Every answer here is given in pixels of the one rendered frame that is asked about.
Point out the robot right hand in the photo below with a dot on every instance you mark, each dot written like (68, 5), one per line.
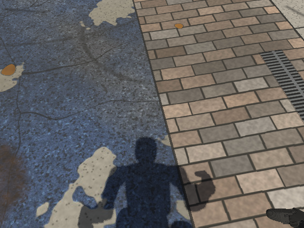
(294, 217)

